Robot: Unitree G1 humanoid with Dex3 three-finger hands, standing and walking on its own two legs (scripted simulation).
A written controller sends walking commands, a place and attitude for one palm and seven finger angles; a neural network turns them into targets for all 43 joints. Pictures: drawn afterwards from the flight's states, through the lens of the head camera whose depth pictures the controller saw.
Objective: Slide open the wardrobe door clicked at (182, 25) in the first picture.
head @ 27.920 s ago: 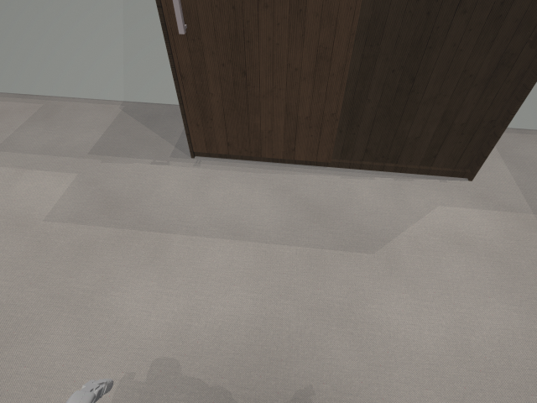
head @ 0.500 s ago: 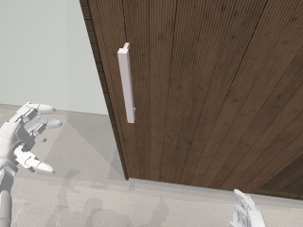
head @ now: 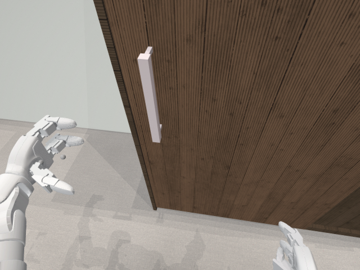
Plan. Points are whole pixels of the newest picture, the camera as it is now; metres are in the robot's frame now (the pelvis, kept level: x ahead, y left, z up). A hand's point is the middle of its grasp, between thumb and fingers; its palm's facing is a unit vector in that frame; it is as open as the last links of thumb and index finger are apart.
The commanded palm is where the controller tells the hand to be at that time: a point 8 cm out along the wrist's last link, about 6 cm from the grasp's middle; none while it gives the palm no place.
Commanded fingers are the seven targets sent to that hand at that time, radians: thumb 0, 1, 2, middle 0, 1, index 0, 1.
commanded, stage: move the hooked fingers beside the handle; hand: left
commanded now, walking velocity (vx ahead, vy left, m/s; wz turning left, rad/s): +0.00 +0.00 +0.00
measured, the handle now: (153, 100) +0.50 +0.12 +0.10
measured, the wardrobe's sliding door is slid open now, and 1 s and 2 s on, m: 0.00 0.00 0.00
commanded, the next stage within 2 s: none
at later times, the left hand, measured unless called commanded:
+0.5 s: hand (86, 136) +0.35 +0.24 +0.12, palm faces -0.06 -1.00 -0.02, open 14.0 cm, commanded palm +0.33 +0.28 +0.12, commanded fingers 0.00 -0.50 0.30 -0.30 -1.20 -0.30 -1.20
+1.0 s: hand (109, 121) +0.40 +0.20 +0.12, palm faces -0.08 -1.00 -0.02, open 14.0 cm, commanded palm +0.38 +0.25 +0.12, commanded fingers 0.00 -0.50 0.30 -0.30 -1.20 -0.30 -1.20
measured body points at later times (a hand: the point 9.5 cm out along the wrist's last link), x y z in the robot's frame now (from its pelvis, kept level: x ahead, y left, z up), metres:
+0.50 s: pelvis +0.00 +0.00 +0.00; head +0.03 +0.00 +0.45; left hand +0.35 +0.29 +0.13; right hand +0.14 -0.25 -0.09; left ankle +0.00 +0.11 -0.72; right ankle +0.02 -0.10 -0.72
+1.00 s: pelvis +0.01 +0.01 +0.00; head +0.04 +0.00 +0.45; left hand +0.40 +0.25 +0.12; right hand +0.12 -0.25 -0.10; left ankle +0.00 +0.11 -0.72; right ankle +0.02 -0.10 -0.72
